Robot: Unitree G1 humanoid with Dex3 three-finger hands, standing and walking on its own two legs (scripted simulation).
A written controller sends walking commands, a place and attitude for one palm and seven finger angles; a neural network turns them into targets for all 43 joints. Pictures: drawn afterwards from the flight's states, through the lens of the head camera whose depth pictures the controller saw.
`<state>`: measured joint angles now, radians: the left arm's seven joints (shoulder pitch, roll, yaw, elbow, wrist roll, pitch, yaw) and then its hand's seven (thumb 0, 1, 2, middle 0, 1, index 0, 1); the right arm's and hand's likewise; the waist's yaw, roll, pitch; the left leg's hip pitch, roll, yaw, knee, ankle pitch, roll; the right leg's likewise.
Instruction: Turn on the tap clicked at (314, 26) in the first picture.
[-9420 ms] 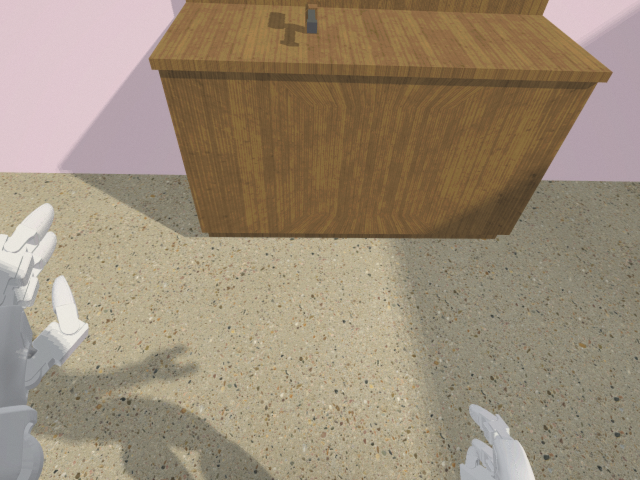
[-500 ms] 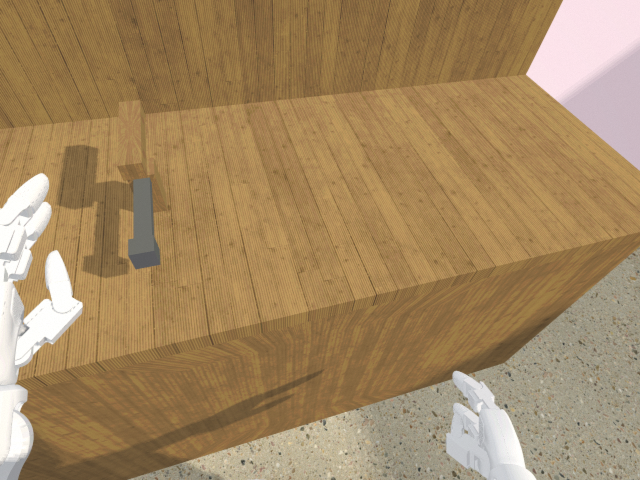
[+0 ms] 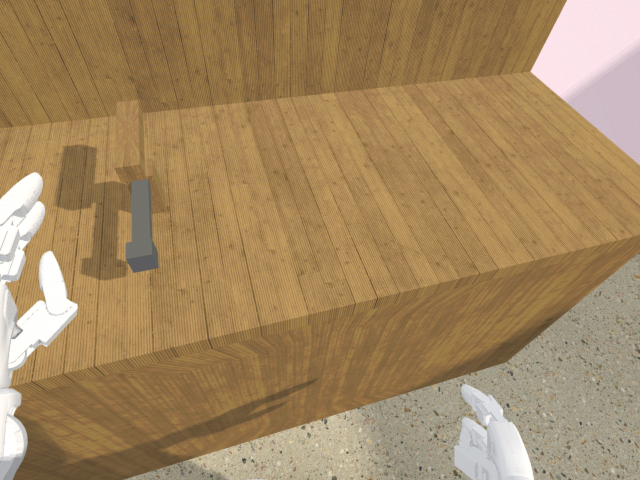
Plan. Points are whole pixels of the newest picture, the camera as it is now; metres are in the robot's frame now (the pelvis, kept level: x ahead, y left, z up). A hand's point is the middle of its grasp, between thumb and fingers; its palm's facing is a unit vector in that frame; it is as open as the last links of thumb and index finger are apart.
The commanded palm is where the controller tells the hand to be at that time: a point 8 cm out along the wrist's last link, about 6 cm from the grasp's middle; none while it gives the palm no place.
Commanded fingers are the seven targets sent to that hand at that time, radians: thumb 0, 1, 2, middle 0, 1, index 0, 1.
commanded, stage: shuffle to correct the standing spot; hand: left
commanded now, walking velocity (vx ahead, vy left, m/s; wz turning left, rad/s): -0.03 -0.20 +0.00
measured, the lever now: (142, 255) +0.33 +0.25 +0.09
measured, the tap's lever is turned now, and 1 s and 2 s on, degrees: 0 0 0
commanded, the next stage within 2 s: none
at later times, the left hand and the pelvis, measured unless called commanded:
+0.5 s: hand (141, 311) +0.23 +0.19 +0.16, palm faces +0.34 -0.85 -0.40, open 7.4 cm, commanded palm +0.16 +0.22 +0.18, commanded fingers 0.00 0.90 0.90 -0.20 -0.30 -0.20 -0.30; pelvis +0.00 -0.06 +0.00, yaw +0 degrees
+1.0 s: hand (147, 329) +0.21 +0.18 +0.16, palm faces +0.33 -0.84 -0.42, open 7.4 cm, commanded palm +0.15 +0.21 +0.18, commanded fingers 0.00 0.90 0.90 -0.20 -0.30 -0.20 -0.30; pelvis -0.01 -0.07 -0.01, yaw +0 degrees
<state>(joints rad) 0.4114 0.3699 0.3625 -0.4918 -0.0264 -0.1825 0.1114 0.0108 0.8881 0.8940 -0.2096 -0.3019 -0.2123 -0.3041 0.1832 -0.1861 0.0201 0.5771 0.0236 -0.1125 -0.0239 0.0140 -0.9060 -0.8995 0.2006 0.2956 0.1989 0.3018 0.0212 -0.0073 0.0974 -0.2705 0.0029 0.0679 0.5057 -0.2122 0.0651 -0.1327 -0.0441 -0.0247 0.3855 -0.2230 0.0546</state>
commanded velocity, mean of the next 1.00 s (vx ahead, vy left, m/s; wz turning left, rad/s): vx -0.04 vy -0.19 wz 0.00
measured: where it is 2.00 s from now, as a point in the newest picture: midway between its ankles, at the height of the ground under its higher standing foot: outside the picture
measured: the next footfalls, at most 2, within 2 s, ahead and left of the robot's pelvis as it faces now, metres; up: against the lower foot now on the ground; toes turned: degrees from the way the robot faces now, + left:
none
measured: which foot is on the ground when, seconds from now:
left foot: down 0.00-1.00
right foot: down 0.00-1.00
